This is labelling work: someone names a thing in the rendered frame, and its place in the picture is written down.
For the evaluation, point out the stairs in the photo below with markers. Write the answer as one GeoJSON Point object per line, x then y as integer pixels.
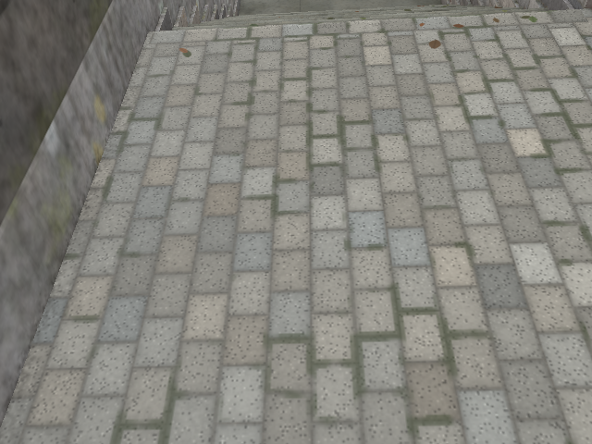
{"type": "Point", "coordinates": [397, 12]}

